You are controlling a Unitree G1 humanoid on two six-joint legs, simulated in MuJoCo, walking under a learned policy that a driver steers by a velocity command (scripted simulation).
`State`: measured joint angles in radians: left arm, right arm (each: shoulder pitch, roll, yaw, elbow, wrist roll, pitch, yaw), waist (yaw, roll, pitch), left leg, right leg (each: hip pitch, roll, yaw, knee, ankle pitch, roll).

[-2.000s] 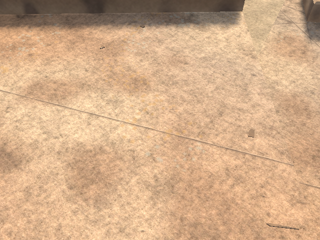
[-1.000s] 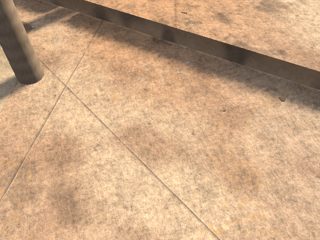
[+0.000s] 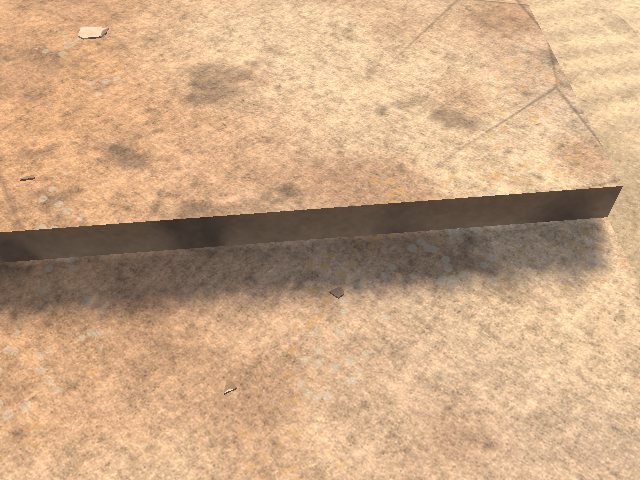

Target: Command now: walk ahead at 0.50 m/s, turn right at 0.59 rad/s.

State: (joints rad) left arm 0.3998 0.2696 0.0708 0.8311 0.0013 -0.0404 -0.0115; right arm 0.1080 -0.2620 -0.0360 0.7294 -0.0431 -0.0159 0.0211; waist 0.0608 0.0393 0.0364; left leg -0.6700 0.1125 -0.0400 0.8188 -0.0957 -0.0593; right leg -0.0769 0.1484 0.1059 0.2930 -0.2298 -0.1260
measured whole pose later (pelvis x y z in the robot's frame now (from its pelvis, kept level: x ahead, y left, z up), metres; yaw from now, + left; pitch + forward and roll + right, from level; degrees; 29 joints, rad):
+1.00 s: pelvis +0.35 +0.01 -0.01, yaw -8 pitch -1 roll +0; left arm 0.21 0.20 0.00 0.96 0.00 0.00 0.02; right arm 0.26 -0.20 0.00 1.02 -0.02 0.02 -0.03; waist 0.00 0.00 0.02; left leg -0.19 0.02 -0.01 0.48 -0.27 -0.01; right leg -0.26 0.05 -0.05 0.41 -0.13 -0.06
